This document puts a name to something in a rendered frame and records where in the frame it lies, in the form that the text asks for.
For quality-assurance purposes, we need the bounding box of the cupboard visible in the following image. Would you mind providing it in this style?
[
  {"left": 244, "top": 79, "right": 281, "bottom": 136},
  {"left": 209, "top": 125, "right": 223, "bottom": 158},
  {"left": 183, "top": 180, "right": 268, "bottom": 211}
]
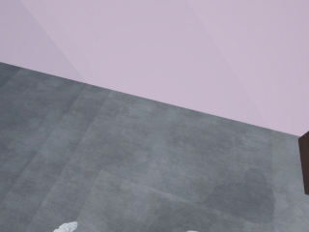
[{"left": 298, "top": 131, "right": 309, "bottom": 195}]

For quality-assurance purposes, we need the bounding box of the left robot hand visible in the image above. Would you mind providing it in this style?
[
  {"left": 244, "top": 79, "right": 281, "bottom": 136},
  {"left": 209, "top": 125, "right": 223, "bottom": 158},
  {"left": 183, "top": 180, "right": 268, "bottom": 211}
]
[{"left": 53, "top": 221, "right": 78, "bottom": 232}]

